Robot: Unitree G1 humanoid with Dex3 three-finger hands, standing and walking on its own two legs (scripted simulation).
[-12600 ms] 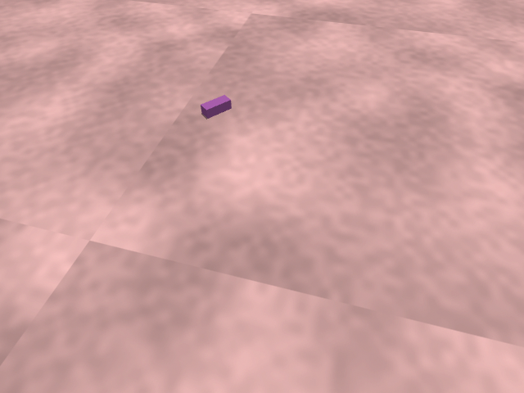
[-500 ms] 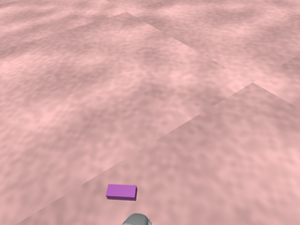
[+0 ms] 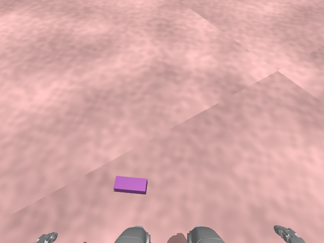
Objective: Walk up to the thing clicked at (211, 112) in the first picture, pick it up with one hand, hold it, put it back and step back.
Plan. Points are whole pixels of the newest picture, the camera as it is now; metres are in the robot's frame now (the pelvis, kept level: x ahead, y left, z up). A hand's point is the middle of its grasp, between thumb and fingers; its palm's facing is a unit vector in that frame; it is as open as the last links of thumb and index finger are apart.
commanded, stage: walk up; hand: left
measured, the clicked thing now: (131, 185) +0.46 +0.21 -0.72
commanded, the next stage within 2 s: stand in 1.52 s
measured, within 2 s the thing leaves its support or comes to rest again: neither
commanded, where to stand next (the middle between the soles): +0.06 -0.02 m, yaw -2 degrees
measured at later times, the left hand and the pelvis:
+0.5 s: hand out of the picture +0.03 +0.26 -0.14, palm faces -0.04 -0.91 -0.42, open 7.4 cm; pelvis -0.05 -0.02 -0.01, yaw +0 degrees
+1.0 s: hand out of the picture +0.03 +0.23 -0.14, palm faces +0.00 -0.95 -0.32, open 7.4 cm; pelvis -0.03 -0.02 +0.02, yaw +0 degrees
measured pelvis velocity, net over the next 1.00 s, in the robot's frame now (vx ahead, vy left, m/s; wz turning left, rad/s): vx -0.03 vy -0.02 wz -0.01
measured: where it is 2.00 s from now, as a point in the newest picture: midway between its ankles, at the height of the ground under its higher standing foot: outside the picture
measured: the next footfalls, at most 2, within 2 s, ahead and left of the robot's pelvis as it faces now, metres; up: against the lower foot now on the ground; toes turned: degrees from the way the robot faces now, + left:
right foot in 0.22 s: +0.02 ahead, -0.15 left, +0.00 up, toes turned +0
left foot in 0.50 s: +0.01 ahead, +0.11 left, +0.00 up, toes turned -3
